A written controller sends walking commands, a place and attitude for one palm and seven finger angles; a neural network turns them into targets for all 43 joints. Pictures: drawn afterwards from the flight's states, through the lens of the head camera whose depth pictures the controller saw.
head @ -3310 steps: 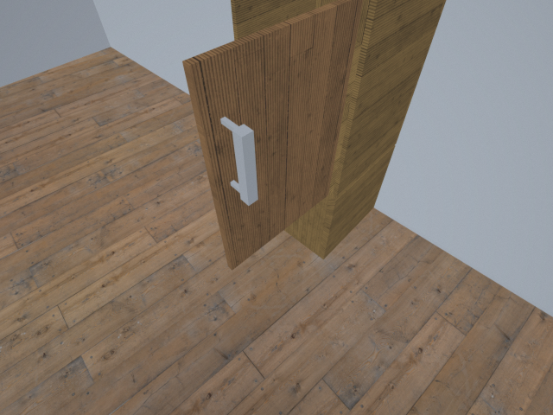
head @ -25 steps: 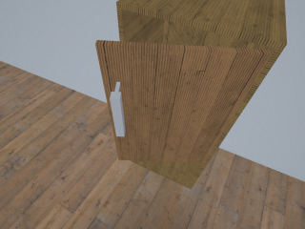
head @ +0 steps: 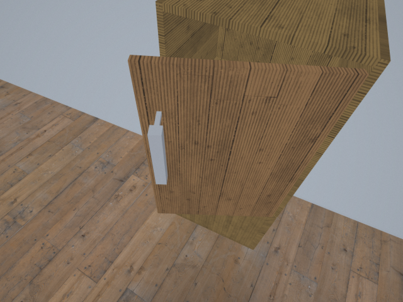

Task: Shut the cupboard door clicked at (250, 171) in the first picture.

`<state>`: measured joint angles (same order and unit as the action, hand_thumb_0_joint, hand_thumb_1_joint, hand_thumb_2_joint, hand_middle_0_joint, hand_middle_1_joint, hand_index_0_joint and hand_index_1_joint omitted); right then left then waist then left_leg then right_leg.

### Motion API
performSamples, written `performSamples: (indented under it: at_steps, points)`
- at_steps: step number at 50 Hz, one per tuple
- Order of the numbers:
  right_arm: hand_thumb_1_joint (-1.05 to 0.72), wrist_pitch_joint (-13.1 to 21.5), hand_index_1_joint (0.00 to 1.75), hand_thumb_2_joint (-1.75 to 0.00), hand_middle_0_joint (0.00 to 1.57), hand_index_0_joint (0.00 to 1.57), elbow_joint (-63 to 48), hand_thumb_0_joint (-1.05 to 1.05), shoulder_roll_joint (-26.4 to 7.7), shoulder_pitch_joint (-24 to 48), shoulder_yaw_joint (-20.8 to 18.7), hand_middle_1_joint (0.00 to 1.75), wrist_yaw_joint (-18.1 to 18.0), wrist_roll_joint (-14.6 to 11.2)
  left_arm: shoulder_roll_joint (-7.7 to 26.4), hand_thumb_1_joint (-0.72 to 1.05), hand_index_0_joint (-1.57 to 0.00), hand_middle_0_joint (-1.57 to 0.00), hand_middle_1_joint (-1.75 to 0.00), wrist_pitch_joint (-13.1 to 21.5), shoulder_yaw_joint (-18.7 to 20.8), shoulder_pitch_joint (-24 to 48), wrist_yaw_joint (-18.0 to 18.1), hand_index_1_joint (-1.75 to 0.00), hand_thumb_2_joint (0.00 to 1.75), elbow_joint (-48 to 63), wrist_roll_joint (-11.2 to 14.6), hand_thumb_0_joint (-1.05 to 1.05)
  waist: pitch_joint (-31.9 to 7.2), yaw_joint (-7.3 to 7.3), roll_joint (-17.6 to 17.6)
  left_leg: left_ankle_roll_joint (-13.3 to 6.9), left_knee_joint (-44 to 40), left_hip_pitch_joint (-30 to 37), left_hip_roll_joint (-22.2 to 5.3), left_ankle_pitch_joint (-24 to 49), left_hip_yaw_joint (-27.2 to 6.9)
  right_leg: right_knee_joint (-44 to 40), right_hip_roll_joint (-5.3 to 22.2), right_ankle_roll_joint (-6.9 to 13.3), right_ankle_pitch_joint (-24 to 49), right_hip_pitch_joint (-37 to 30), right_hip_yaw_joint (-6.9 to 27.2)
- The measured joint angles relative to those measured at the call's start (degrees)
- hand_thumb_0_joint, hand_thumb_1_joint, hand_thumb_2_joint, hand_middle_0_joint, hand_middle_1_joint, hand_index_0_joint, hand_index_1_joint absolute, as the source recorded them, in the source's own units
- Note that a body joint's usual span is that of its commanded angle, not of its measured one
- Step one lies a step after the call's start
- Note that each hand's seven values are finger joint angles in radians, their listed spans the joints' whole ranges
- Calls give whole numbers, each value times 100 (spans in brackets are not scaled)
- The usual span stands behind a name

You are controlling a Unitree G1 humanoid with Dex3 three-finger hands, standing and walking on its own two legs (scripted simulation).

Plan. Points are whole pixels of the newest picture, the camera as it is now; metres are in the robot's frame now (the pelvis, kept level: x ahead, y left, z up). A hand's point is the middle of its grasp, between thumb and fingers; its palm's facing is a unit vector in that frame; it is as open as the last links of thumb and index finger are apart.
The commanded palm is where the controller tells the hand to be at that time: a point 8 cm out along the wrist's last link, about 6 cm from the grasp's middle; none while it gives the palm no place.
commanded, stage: look again from close up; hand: left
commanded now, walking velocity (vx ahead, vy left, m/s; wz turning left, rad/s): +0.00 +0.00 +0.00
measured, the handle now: (160, 149) +0.41 +0.12 +0.05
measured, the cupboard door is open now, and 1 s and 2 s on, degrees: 24 24 24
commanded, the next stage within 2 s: raise the hand and make a fist in 0.54 s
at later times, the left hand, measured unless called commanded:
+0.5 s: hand out of the picture -0.02 +0.15 -0.18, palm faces +0.00 -0.99 -0.14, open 7.3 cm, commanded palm none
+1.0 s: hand (140, 281) +0.16 +0.13 -0.03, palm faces +0.02 -1.00 +0.03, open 6.4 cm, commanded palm +0.11 +0.20 -0.04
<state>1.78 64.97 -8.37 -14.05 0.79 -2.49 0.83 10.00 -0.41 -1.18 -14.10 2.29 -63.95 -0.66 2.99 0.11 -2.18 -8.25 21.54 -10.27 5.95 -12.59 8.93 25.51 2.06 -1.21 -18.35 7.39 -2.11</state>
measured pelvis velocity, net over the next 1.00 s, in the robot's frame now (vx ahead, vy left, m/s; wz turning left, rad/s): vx -0.03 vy -0.05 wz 0.10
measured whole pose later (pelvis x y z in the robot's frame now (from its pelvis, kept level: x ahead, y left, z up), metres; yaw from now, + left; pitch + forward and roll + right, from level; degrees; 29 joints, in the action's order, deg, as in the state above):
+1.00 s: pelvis -0.03 -0.05 -0.08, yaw +6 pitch +9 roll +0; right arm 14.7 32.7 -16.7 -12.1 -3.4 1.5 -1.4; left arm 10.2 30.2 4.2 -21.0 -15.6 -8.7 13.8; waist -8.2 -2.1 -2.1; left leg -4.9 60.5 -43.1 4.0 -26.9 4.9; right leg 61.0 -1.7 3.7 -25.4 44.9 -3.2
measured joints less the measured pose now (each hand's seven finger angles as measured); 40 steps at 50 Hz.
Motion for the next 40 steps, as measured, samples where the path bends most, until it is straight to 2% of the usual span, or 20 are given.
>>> performSamples:
  at_steps: [32,33,34,35,37,38,40]
  points:
    - [-91,5,30,-90,20,20,154,1,104,-99,-15,30,-5,-10,-226,91,-20,-20,-30,39,-18,-217,-1,-30,90,-148,-9,0,-15,6,4,94,-112,81,-74,66,-13,-135,-84,86,70,-84,-4]
    - [-91,-25,30,-90,20,20,94,1,86,-113,3,30,8,-21,-231,91,-20,-20,-30,71,-39,-216,36,-30,90,-141,-27,0,-27,-24,28,108,-21,-3,-94,46,-42,-125,-96,87,69,-51,-40]
    - [-91,69,30,-90,20,20,-191,1,72,-213,26,30,-14,-61,-212,92,-20,-20,-30,-341,178,-505,78,-30,90,829,51,1,21,-122,6,119,84,-93,-86,25,-98,105,-81,87,35,86,-93]
    - [-91,406,30,-90,20,20,-497,1,42,-393,99,30,-99,-157,-78,94,-20,-20,-30,-659,207,-892,245,-30,90,2075,190,3,53,-185,-18,140,164,-151,-72,11,-159,649,-97,116,-88,320,-58]
    - [-92,1118,30,-90,20,20,-917,2,-81,-753,124,30,-162,-256,201,97,-21,-21,-31,-379,110,-1481,522,-31,90,4002,489,5,-107,-222,15,228,184,-215,-5,26,-286,1664,-135,184,-211,803,31]
    - [-92,1365,30,-90,20,20,-1078,2,-174,-866,79,30,-104,-294,288,97,-21,-21,-31,-212,55,-1546,598,-31,90,4640,614,5,-210,-249,86,252,234,-284,28,33,-377,1858,-137,194,-236,976,4]
    - [-91,1662,30,-90,20,20,-1419,2,-392,-919,-14,30,35,-278,316,97,-22,-22,-33,251,45,-1299,561,-33,90,5416,784,5,-353,-346,221,319,651,-620,96,-82,-563,1660,-121,229,-308,1254,-80]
